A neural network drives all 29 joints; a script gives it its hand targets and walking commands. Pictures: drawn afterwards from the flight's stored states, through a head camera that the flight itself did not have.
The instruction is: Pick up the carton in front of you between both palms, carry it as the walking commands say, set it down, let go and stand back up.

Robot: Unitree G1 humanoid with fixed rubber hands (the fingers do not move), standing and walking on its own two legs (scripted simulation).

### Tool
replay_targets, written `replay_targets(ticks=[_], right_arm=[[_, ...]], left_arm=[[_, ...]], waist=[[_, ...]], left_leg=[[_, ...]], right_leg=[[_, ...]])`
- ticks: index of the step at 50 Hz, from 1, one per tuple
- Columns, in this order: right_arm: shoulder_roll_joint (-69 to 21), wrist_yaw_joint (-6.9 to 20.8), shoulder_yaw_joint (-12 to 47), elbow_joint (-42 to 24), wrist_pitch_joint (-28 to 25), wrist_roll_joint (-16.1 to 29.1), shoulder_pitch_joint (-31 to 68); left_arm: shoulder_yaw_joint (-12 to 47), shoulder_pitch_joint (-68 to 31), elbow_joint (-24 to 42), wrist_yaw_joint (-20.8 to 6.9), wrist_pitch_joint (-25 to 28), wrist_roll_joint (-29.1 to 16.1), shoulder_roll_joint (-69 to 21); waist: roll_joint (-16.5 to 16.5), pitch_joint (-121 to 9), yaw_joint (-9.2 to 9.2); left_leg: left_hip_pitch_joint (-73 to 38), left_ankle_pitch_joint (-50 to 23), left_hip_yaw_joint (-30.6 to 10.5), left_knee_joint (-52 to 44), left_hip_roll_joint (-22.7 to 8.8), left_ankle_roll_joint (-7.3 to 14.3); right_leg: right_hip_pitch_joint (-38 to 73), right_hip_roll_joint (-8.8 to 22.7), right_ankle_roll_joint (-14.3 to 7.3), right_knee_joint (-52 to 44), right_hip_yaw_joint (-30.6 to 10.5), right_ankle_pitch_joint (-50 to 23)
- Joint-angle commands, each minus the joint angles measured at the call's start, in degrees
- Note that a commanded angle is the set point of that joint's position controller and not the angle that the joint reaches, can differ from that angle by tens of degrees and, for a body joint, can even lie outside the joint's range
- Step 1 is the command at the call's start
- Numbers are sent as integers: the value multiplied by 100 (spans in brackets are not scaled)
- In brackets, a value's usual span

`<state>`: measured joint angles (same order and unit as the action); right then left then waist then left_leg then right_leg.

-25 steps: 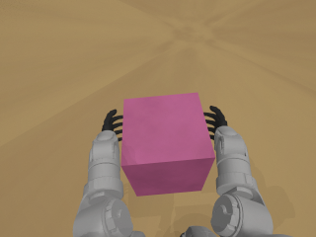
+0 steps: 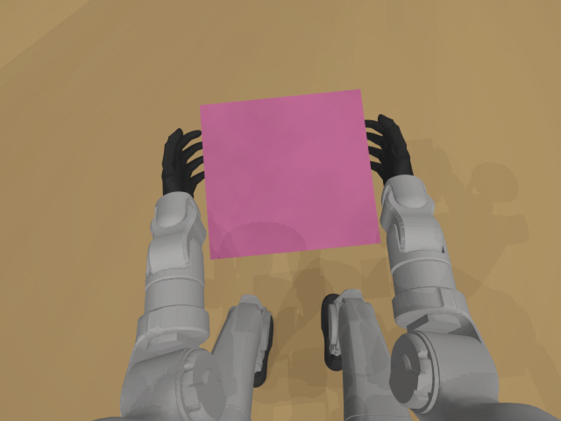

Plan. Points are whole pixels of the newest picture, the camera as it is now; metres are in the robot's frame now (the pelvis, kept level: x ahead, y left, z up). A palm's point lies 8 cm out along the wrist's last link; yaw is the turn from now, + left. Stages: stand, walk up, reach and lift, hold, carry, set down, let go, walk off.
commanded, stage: set down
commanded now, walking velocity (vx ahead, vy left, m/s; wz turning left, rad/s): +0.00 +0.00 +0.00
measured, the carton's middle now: (287, 190) +0.42 +0.02 -0.15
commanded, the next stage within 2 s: none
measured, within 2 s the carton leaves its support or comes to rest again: rests again in 1.54 s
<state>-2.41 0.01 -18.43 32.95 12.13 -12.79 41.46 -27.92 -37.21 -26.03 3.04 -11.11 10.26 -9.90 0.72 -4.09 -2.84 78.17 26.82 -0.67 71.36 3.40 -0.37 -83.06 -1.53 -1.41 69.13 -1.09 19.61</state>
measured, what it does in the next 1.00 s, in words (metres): lowers itself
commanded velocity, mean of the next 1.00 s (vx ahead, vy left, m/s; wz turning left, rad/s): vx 0.00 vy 0.00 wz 0.00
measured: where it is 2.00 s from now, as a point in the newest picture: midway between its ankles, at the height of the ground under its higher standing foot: (295, 353)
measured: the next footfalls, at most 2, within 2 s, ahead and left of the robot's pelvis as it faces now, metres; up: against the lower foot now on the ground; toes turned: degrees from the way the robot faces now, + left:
none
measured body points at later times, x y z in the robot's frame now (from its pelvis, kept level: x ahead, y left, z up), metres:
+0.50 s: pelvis -0.03 -0.01 -0.13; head +0.25 -0.03 +0.22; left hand +0.43 +0.18 -0.22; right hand +0.47 -0.12 -0.24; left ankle +0.05 +0.12 -0.61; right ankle +0.10 -0.10 -0.61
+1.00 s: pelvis -0.04 +0.00 -0.24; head +0.30 -0.02 +0.05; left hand +0.45 +0.19 -0.39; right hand +0.51 -0.11 -0.40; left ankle +0.05 +0.12 -0.61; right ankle +0.09 -0.10 -0.61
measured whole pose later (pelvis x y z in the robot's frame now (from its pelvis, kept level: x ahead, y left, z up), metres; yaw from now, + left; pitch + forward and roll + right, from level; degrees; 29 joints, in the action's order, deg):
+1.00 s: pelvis -0.04 +0.00 -0.24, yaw +4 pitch +43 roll +5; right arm 12.7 -3.6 -9.0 56.6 11.6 -4.8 75.7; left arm -30.0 -64.3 -40.4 8.7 -11.1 3.0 -0.1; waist 0.6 6.6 -3.4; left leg 126.9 35.8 2.1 119.2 4.7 -2.0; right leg -133.8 -1.2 -2.2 116.0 -1.0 25.4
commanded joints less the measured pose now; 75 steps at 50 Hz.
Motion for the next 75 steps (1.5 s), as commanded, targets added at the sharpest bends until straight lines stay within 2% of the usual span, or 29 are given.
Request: replay_targets(ticks=[1, 10, 19, 27, 35, 43, 50, 56, 61, 64, 69, 75], right_arm=[[-5359, 1017, 3087, 380, 62, 396, 2800], [-5003, 806, 2374, 1055, 49, 228, 3218], [-4653, 513, 2565, 1013, -68, 501, 4155], [-4358, 414, 2529, 1171, -29, 657, 4891], [-4028, 461, 2349, 1577, -39, 743, 5410], [-3712, 534, 2449, 1834, -138, 984, 5819], [-3455, 560, 2775, 1873, -289, 1358, 6247], [-3622, 532, 3227, 1552, -360, 1806, 6435], [-3613, 672, 2892, 2071, -323, 1590, 6063], [-3532, 752, 2734, 2253, -370, 1503, 6078], [-3368, 750, 2763, 2257, -513, 1672, 6437], [-3038, 726, 2602, 2541, -571, 1667, 6528]], left_arm=[[3496, -3087, -597, -1373, -185, -408, -4979], [2739, -3580, -1152, -1337, -200, -299, -4594], [2679, -4325, -1117, -1153, -103, -534, -4260], [2613, -5063, -1114, -1081, -135, -693, -4010], [2449, -5647, -1264, -1036, -149, -761, -3834], [2534, -6114, -1272, -989, -62, -990, -3616], [2808, -6537, -1187, -936, 89, -1352, -3405], [3400, -6903, -676, -858, 156, -1854, -3470], [3232, -6628, -1266, -945, 122, -1731, -3657], [3080, -6642, -1446, -976, 158, -1630, -3618], [2942, -6818, -1549, -875, 288, -1657, -3470], [2785, -6913, -1869, -870, 332, -1656, -3311]], waist=[[-387, -5122, -88], [-482, -5041, -115], [-660, -5773, -210], [-740, -5919, -242], [-686, -5709, -250], [-676, -5667, -263], [-703, -5695, -292], [-728, -6618, -256], [-579, -5384, -112], [-510, -4907, -122], [-496, -4809, -170], [-366, -4390, -64]], left_leg=[[-542, -1379, -69, -438, 590, -177], [1001, -1088, 55, 418, 659, -176], [1826, -807, 234, 1312, 729, -252], [2384, -499, 347, 1974, 713, -257], [2834, -376, 410, 2599, 654, -252], [2964, -581, 463, 3234, 605, -276], [2964, -781, 498, 3774, 555, -299], [2569, -1202, 524, 4057, 569, -314], [3059, -903, 432, 4098, 589, -286], [3240, -805, 409, 4135, 588, -273], [3189, -760, 415, 4213, 577, -257], [3354, -452, 418, 4272, 533, -246]], right_leg=[[3675, -589, 77, -10, -263, -1573], [2458, -645, 81, 798, -288, -1236], [2045, -709, 163, 1708, -230, -981], [1556, -724, 153, 2386, -152, -621], [754, -675, 90, 3079, -69, -472], [240, -577, 89, 3778, -7, -683], [104, -474, 97, 4354, 8, -906], [723, -439, 64, 4728, 35, -1503], [-263, -414, -1, 4743, 40, -1134], [-704, -390, -31, 4782, 39, -968], [-794, -365, -54, 4870, 18, -869], [-955, -331, -116, 4897, -37, -581]])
